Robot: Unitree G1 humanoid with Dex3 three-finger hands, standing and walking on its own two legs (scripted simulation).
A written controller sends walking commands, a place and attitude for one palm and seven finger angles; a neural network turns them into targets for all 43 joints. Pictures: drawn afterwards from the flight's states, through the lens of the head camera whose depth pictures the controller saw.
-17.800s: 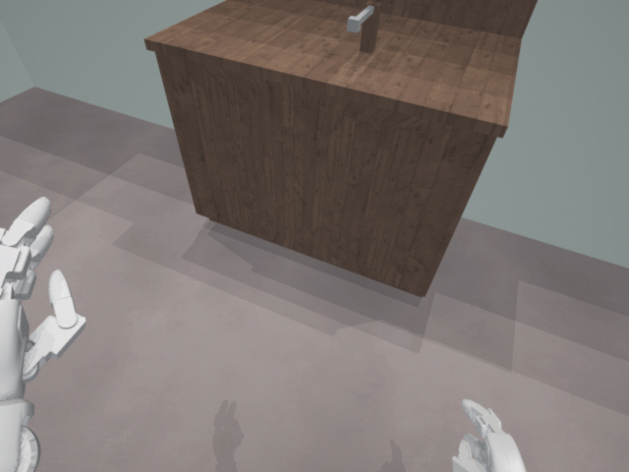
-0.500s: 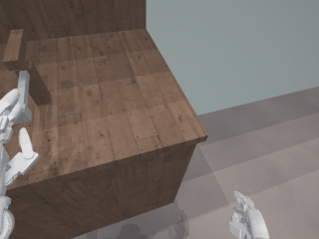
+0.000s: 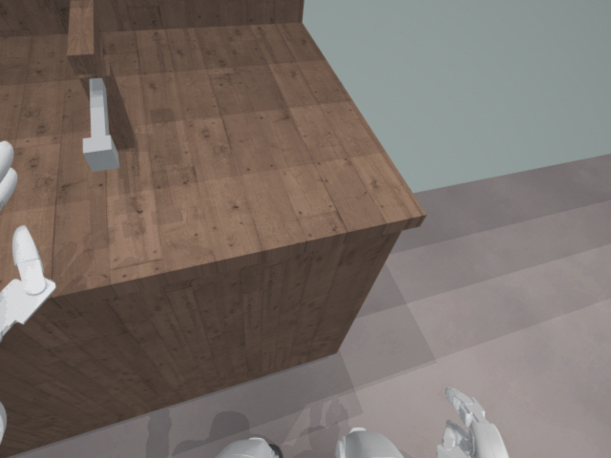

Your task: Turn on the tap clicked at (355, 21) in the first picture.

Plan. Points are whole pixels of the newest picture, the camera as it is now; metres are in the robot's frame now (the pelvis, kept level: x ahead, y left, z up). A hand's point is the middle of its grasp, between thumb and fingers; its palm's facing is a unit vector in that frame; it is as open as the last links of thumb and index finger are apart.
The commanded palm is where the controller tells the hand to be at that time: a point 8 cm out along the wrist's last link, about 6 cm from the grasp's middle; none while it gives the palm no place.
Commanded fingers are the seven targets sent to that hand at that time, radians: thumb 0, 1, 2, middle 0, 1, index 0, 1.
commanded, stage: come to a stop and stand still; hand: left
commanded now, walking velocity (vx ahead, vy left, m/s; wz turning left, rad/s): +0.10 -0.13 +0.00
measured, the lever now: (101, 153) +0.39 +0.28 +0.16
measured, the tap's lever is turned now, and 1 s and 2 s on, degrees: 1 1 1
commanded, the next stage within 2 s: look again from close up in 1.16 s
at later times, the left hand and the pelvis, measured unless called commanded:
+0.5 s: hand (12, 299) +0.21 +0.28 +0.16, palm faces +0.37 -0.89 -0.27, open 7.4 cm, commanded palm +0.16 +0.31 +0.18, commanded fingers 0.00 0.90 0.90 -0.20 -0.30 -0.20 -0.30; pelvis -0.03 +0.05 -0.01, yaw -5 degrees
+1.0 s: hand (36, 290) +0.23 +0.28 +0.15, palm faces +0.36 -0.87 -0.32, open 7.4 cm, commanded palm +0.17 +0.32 +0.18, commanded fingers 0.00 0.90 0.90 -0.20 -0.30 -0.20 -0.30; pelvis +0.00 +0.05 +0.00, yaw -3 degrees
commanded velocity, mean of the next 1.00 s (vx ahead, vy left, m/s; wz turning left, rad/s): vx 0.02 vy -0.02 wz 0.00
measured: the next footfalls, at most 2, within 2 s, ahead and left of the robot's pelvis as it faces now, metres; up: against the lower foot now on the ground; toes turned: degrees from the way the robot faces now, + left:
right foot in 0.28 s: -0.04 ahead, -0.08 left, +0.00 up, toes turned -6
left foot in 0.46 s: +0.05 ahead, +0.15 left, +0.00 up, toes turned -4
